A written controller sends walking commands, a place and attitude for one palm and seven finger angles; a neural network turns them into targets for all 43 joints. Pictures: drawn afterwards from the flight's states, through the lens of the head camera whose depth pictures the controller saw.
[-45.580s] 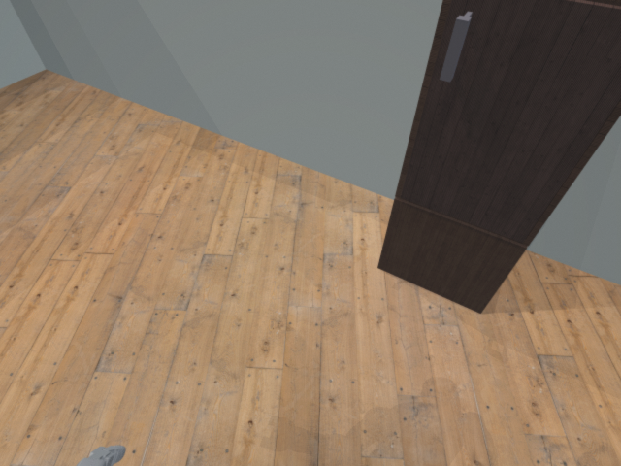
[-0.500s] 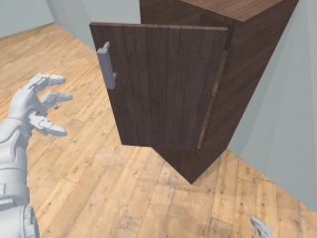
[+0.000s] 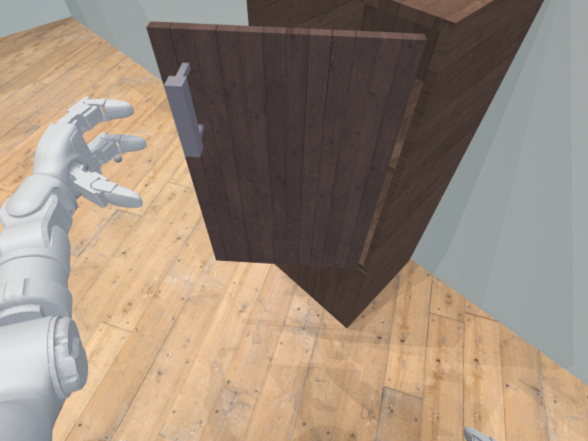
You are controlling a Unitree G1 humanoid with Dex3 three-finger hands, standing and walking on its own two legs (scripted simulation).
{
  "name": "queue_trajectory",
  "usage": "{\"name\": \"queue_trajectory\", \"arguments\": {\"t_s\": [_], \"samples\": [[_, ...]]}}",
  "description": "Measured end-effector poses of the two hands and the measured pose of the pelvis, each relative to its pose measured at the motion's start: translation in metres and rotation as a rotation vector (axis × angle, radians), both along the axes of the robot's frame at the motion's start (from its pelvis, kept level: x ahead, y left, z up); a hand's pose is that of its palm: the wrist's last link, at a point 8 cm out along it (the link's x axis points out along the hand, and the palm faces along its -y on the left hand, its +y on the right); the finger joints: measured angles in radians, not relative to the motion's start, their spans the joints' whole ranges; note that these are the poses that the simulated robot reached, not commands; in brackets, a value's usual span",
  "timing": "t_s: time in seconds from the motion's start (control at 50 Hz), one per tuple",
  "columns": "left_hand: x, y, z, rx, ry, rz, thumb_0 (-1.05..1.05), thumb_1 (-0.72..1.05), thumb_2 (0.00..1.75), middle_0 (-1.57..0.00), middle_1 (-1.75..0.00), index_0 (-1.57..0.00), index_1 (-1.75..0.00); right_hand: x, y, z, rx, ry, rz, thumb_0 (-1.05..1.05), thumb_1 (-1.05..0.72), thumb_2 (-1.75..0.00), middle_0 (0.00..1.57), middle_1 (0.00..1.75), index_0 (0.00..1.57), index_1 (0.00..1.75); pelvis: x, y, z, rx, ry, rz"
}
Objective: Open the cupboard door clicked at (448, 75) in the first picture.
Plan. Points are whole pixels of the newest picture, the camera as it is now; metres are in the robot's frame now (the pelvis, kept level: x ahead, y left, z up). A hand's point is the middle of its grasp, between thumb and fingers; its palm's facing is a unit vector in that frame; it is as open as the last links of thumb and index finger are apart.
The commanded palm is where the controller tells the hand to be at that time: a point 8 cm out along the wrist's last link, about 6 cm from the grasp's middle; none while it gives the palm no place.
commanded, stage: move the hooked fingers beside the handle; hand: left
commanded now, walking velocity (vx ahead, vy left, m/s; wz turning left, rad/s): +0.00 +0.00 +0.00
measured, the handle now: (189, 110) +0.55 +0.16 +0.15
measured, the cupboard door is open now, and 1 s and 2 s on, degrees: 41 41 41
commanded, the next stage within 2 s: none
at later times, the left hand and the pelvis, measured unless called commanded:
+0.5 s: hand (132, 124) +0.50 +0.23 +0.16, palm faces -0.07 -1.00 +0.02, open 14.0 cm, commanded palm +0.50 +0.28 +0.15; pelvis +0.00 +0.00 -0.01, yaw -1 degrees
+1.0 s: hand (139, 122) +0.52 +0.22 +0.15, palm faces -0.07 -1.00 +0.00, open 14.0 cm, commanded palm +0.49 +0.27 +0.15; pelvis +0.02 +0.01 -0.01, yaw -2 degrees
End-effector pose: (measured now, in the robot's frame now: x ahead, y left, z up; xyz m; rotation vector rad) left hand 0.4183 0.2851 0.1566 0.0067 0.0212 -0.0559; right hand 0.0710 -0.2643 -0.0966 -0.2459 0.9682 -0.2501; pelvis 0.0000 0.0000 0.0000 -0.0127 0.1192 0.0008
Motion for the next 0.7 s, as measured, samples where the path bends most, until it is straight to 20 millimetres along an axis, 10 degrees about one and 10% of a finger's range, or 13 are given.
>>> {"name": "queue_trajectory", "arguments": {"t_s": [0.42,0.7], "samples": [[0.058,0.000,0.000,-0.005,0.008,-0.004,-0.01,-0.50,0.30,-0.30,-1.20,-0.30,-1.20,-0.088,-0.018,-0.005,-0.046,0.287,-0.137,0.01,-0.90,-0.89,0.20,0.30,0.20,0.30,0.001,-0.003,-0.007,-0.011,0.096,-0.017],[0.092,-0.004,-0.003,-0.027,0.004,-0.013,-0.01,-0.50,0.30,-0.30,-1.20,-0.30,-1.20,-0.111,-0.006,-0.003,-0.046,0.383,-0.174,0.01,-0.90,-0.89,0.20,0.30,0.20,0.30,0.005,0.003,-0.011,-0.021,0.158,-0.027]]}}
